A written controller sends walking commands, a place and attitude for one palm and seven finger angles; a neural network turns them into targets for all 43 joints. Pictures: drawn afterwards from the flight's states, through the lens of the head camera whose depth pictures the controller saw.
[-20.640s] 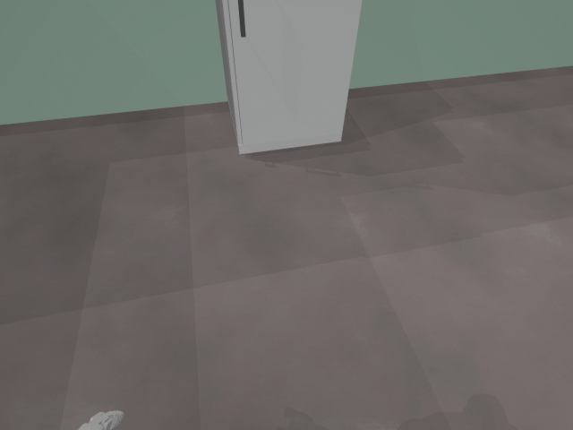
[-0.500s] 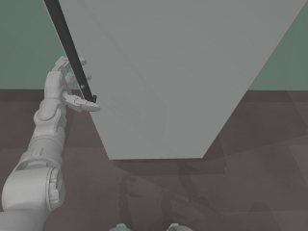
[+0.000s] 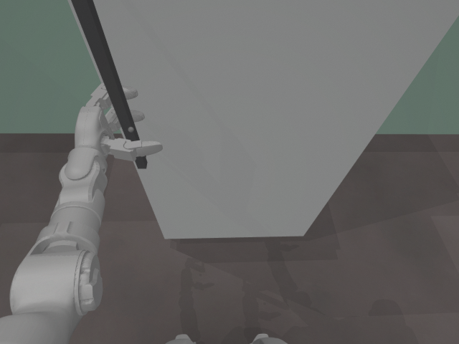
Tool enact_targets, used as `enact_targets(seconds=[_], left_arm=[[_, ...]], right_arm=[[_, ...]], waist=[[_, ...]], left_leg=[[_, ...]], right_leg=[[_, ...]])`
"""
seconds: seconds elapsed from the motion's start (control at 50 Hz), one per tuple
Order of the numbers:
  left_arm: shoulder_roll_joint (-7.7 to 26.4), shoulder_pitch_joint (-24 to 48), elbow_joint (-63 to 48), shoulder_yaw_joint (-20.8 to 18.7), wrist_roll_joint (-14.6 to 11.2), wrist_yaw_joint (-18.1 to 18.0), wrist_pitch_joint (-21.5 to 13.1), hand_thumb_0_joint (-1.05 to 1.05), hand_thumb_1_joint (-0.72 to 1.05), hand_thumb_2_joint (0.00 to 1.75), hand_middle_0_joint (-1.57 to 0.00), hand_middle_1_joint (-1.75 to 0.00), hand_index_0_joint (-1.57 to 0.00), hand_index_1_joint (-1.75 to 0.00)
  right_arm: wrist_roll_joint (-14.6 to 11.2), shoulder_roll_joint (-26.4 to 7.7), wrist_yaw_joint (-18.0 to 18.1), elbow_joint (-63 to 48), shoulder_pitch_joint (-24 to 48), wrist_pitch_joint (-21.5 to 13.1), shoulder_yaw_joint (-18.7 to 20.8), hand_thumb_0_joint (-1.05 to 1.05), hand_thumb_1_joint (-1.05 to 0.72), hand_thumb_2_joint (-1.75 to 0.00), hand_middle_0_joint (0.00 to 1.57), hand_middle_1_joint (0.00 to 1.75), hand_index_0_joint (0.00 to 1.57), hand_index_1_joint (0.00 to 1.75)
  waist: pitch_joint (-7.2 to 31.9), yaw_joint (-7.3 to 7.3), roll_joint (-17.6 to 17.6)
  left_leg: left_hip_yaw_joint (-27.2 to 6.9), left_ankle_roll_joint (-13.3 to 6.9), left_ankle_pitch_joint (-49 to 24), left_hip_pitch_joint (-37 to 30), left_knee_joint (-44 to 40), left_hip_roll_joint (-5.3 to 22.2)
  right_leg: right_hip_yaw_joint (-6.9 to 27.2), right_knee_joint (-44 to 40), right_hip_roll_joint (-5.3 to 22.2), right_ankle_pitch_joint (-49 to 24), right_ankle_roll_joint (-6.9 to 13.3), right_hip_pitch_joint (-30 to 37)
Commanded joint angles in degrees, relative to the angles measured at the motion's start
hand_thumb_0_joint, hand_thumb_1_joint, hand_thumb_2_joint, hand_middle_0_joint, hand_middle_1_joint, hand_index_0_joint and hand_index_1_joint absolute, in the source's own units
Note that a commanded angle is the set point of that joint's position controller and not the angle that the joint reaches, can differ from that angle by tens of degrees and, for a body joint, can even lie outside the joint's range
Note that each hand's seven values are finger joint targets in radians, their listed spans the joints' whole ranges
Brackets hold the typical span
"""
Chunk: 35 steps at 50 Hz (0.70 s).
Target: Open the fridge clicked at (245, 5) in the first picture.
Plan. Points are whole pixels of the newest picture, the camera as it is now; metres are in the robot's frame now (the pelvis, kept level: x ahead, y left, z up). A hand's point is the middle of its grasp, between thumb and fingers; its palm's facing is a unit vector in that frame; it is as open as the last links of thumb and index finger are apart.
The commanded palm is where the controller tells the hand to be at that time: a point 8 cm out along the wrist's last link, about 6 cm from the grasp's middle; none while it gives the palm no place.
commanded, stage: grip the handle and tug to test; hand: left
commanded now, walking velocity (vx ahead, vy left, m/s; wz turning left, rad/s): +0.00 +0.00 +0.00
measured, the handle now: (119, 87) +0.52 +0.18 +0.15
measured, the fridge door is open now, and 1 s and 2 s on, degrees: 0 0 16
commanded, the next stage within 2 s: pull the door a little, standing still in 1.14 s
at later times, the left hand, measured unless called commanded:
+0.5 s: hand (135, 130) +0.46 +0.15 +0.10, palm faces +0.00 -1.00 -0.01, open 5.3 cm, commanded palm +0.43 +0.21 +0.10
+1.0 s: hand (135, 131) +0.46 +0.15 +0.10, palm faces +0.01 -1.00 +0.00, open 5.4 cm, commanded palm +0.42 +0.21 +0.10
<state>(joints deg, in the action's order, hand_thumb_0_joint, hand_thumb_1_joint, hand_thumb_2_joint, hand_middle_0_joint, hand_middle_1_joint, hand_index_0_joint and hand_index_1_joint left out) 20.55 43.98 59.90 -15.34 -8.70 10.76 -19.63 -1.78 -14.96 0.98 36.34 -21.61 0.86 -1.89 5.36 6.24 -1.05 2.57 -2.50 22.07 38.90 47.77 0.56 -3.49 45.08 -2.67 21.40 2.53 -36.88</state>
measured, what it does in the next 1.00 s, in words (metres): stands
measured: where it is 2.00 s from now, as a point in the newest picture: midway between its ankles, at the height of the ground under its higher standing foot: outside the picture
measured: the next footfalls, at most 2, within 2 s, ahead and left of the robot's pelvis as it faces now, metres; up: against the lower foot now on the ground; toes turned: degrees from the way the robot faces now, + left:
none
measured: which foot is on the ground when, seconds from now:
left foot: down 0.00-1.00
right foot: down 0.00-1.00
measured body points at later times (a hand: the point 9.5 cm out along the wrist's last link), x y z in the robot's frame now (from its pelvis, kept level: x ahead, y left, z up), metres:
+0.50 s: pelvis +0.00 +0.00 +0.00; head +0.07 +0.01 +0.45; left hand +0.45 +0.21 +0.10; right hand +0.05 -0.26 -0.11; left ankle +0.01 +0.09 -0.70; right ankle +0.00 -0.09 -0.70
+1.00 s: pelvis +0.01 -0.01 +0.00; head +0.07 -0.01 +0.45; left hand +0.45 +0.21 +0.10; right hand +0.05 -0.27 -0.11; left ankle +0.01 +0.09 -0.70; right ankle +0.00 -0.09 -0.70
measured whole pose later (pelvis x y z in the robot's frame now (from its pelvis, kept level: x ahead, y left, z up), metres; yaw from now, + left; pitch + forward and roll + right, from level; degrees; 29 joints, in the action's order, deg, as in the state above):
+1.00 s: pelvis +0.01 -0.01 +0.00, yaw -1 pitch +13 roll -1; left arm 19.9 38.6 53.9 -15.6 -9.6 9.3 -17.9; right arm -2.0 -15.3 0.6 35.1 -21.6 1.6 -1.4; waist 5.6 6.1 -1.2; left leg 3.0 -1.7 22.0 36.6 46.1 1.2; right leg -2.9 44.1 -3.4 21.4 3.3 -35.2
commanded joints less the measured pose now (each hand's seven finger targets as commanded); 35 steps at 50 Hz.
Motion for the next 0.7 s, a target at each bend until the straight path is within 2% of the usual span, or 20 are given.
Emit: enact_targets(seconds=[0.0, 0.06, 0.08, 0.14, 0.16, 0.22, 0.24, 0.26, 0.3, 0.32, 0.36, 0.38, 0.44, 0.48, 0.5, 0.52, 0.54, 0.6, 0.62, 0.68], left_arm=[[10.6, 25.5, -12.5, -1.1, -0.7, -0.6, -3.7, 0.00, 0.20, 0.60, -0.38, -1.30, -0.38, -1.30], [10.3, 24.7, -13.5, -1.2, -0.5, -1.1, -4.2, 0.00, 0.34, 0.66, -0.39, -1.32, -0.39, -1.32], [8.4, 26.3, -14.0, 0.7, -0.5, -1.1, -4.2, 0.00, 0.39, 0.68, -0.40, -1.33, -0.40, -1.33], [10.7, 24.8, -14.2, -1.6, -0.5, -1.8, -4.5, 0.00, 0.53, 0.74, -0.41, -1.35, -0.41, -1.35], [9.6, 25.8, -14.6, -0.7, -0.4, -1.9, -4.5, 0.00, 0.57, 0.76, -0.42, -1.35, -0.42, -1.35], [7.7, 25.7, -15.7, 0.6, -0.1, -2.3, -4.5, 0.00, 0.71, 0.82, -0.43, -1.37, -0.43, -1.37], [8.8, 24.9, -16.5, -0.4, -0.2, -2.5, -4.7, 0.00, 0.76, 0.84, -0.44, -1.38, -0.44, -1.38], [10.1, 23.8, -16.3, -1.5, 0.0, -2.8, -4.6, 0.00, 0.81, 0.86, -0.44, -1.39, -0.44, -1.39], [9.1, 23.1, -15.7, -0.9, -0.2, -2.8, -4.0, 0.00, 0.90, 0.90, -0.45, -1.40, -0.45, -1.40], [7.7, 23.5, -14.9, 0.5, -0.2, -2.6, -3.5, 0.00, 0.90, 0.90, -0.45, -1.40, -0.45, -1.40], [10.2, 24.4, -14.6, -1.2, 0.1, -2.7, -3.5, 0.00, 0.90, 0.90, -0.45, -1.40, -0.45, -1.40], [10.4, 23.6, -14.9, -1.5, 0.1, -2.7, -3.6, 0.00, 0.90, 0.90, -0.45, -1.40, -0.45, -1.40], [10.9, 23.3, -15.8, -1.8, -0.2, -2.2, -4.2, 0.00, 0.90, 0.90, -0.45, -1.40, -0.45, -1.40], [9.1, 23.3, -14.9, -0.4, -0.5, -1.7, -4.1, 0.00, 0.90, 0.90, -0.45, -1.40, -0.45, -1.40], [10.7, 24.1, -15.4, -1.7, -0.6, -1.8, -4.2, 0.00, 0.90, 0.90, -0.45, -1.40, -0.45, -1.40], [11.0, 23.3, -15.0, -1.9, -0.5, -1.8, -4.2, 0.00, 0.90, 0.90, -0.45, -1.40, -0.45, -1.40], [11.5, 23.2, -14.8, -2.0, -0.4, -1.8, -4.4, 0.00, 0.90, 0.90, -0.45, -1.40, -0.45, -1.40], [9.1, 24.5, -15.0, 0.2, -0.4, -1.5, -4.6, 0.00, 0.90, 0.90, -0.45, -1.40, -0.45, -1.40], [11.0, 24.2, -14.4, -1.4, -0.3, -1.7, -4.6, 0.00, 0.90, 0.90, -0.45, -1.40, -0.45, -1.40], [11.2, 25.7, -12.7, -1.0, -0.3, -1.4, -4.2, 0.00, 0.90, 0.90, -0.45, -1.40, -0.45, -1.40]], right_arm=[[-0.2, -9.2, 0.7, -4.5, -4.7, -1.5, 3.9, 0.00, -0.90, -0.90, 0.20, 0.30, 0.20, 0.30], [0.1, -9.2, 0.5, -4.7, -4.8, -1.5, 3.9, 0.00, -0.90, -0.90, 0.20, 0.30, 0.20, 0.30], [-0.1, -9.0, 0.4, -4.5, -4.5, -1.5, 3.9, 0.00, -0.90, -0.90, 0.20, 0.30, 0.20, 0.30], [0.1, -9.4, 0.4, -4.5, -5.2, -1.4, 4.1, 0.00, -0.90, -0.90, 0.20, 0.30, 0.20, 0.30], [0.1, -9.2, 0.4, -4.4, -4.7, -1.4, 4.1, 0.00, -0.90, -0.90, 0.20, 0.30, 0.20, 0.30], [0.1, -8.9, 0.1, -4.3, -4.5, -1.6, 4.2, 0.00, -0.90, -0.90, 0.20, 0.30, 0.20, 0.30], [0.2, -9.1, 0.1, -4.4, -4.7, -1.6, 4.3, 0.00, -0.90, -0.90, 0.20, 0.30, 0.20, 0.30], [0.2, -9.2, 0.1, -4.3, -4.7, -1.3, 4.3, 0.00, -0.90, -0.90, 0.20, 0.30, 0.20, 0.30], [0.1, -8.9, 0.1, -4.6, -4.4, -1.2, 4.2, 0.00, -0.90, -0.90, 0.20, 0.30, 0.20, 0.30], [0.0, -8.8, 0.1, -4.7, -4.2, -1.2, 4.1, 0.00, -0.90, -0.90, 0.20, 0.30, 0.20, 0.30], [0.1, -9.1, 0.3, -4.5, -4.3, -1.2, 4.1, 0.00, -0.90, -0.90, 0.20, 0.30, 0.20, 0.30], [0.0, -9.0, 0.3, -4.8, -4.1, -1.1, 4.0, 0.00, -0.90, -0.90, 0.20, 0.30, 0.20, 0.30], [0.0, -9.0, 0.4, -5.1, -3.9, -1.2, 4.0, 0.00, -0.90, -0.90, 0.20, 0.30, 0.20, 0.30], [-0.1, -8.7, 0.5, -5.1, -3.5, -1.2, 3.8, 0.00, -0.90, -0.90, 0.20, 0.30, 0.20, 0.30], [0.0, -8.9, 0.5, -4.9, -3.6, -1.2, 3.9, 0.00, -0.90, -0.90, 0.20, 0.30, 0.20, 0.30], [0.0, -8.9, 0.5, -5.0, -3.6, -1.3, 3.9, 0.00, -0.90, -0.90, 0.20, 0.30, 0.20, 0.30], [-0.1, -9.0, 0.6, -5.1, -3.8, -1.3, 3.8, 0.00, -0.90, -0.90, 0.20, 0.30, 0.20, 0.30], [-0.1, -8.7, 0.5, -4.9, -3.4, -1.5, 3.8, 0.00, -0.90, -0.90, 0.20, 0.30, 0.20, 0.30], [-0.1, -9.0, 0.6, -4.7, -3.6, -1.4, 3.9, 0.00, -0.90, -0.90, 0.20, 0.30, 0.20, 0.30], [-0.1, -9.0, 0.8, -4.6, -3.9, -1.4, 3.7, 0.00, -0.90, -0.90, 0.20, 0.30, 0.20, 0.30]], waist=[[20.8, 0.26, -1.5], [22.7, -0.58, -3.4], [21.7, 0.49, -4.0], [22.7, -0.43, -1.7], [23.0, -0.01, -2.4], [23.2, -0.30, -4.0], [23.8, -0.61, -4.0], [24.3, -0.86, -2.5], [22.7, -0.69, -1.3], [21.5, -0.22, -1.2], [21.2, -0.37, -1.0], [21.2, -0.94, -1.7], [21.8, -0.99, -1.6], [21.2, -0.58, -1.9], [21.5, -0.85, -2.3], [21.8, -0.86, -1.2], [21.4, -0.88, -2.0], [20.6, -0.25, -3.3], [20.8, -0.59, -2.1], [19.9, 0.28, -0.3]], left_leg=[[-4.9, 0.8, -17.6, -16.1, -5.0, 0.0], [-5.3, 1.1, -20.1, -18.1, -4.7, 0.1], [-5.4, 1.2, -19.9, -19.0, -4.6, 0.3], [-5.6, 1.2, -21.4, -18.5, -4.3, 0.2], [-5.4, 1.2, -21.6, -19.0, -4.4, 0.3], [-5.7, 1.6, -22.1, -20.1, -4.4, 0.3], [-5.7, 1.5, -23.4, -20.5, -4.2, 0.4], [-5.7, 1.5, -23.9, -20.2, -4.1, 0.4], [-5.1, 1.3, -22.0, -18.5, -4.5, 0.2], [-4.8, 1.1, -20.5, -17.6, -4.7, 0.0], [-4.7, 1.0, -19.6, -16.6, -4.9, -0.1], [-4.6, 1.0, -19.3, -16.4, -5.1, -0.2], [-4.3, 0.8, -18.8, -16.1, -5.0, -0.4], [-4.2, 0.8, -18.1, -16.2, -5.1, -0.4], [-4.2, 0.9, -17.7, -15.8, -5.0, -0.4], [-4.1, 0.7, -17.1, -15.6, -5.1, -0.5], [-4.2, 0.7, -17.4, -15.3, -5.2, -0.5], [-4.2, 0.7, -16.5, -16.0, -5.1, -0.5], [-4.2, 0.7, -15.9, -15.1, -5.0, -0.5], [-3.9, 0.3, -14.4, -12.6, -5.1, -0.7]], right_leg=[[2.4, -4.7, -0.2, -18.2, -1.1, 5.8], [2.1, -4.0, -0.2, -18.7, -0.9, 5.3], [2.0, -4.3, -0.3, -18.1, -1.0, 3.6], [1.9, -3.9, -0.4, -19.1, -0.9, 5.4], [2.0, -3.9, -0.3, -19.7, -1.1, 5.1], [1.8, -3.8, -0.3, -19.0, -0.9, 4.3], [1.6, -3.7, -0.4, -19.6, -0.8, 4.6], [1.8, -3.6, -0.4, -20.4, -0.9, 5.4], [1.9, -4.2, -0.3, -20.6, -1.1, 6.3], [2.1, -4.5, -0.3, -20.1, -1.2, 6.3], [2.3, -4.5, -0.1, -20.0, -1.1, 7.0], [2.4, -4.6, -0.1, -19.9, -1.0, 7.6], [2.7, -4.7, -0.1, -20.4, -0.9, 9.0], [2.8, -5.0, 0.0, -20.2, -1.1, 8.2], [2.9, -4.9, 0.0, -20.0, -1.0, 8.6], [3.0, -5.1, 0.0, -19.7, -1.1, 9.0], [3.0, -5.1, 0.0, -19.7, -1.0, 9.2], [3.0, -5.2, 0.0, -18.9, -1.0, 7.4], [3.2, -5.3, 0.1, -18.5, -1.1, 8.0], [3.7, -5.6, 0.2, -18.9, -1.5, 9.2]])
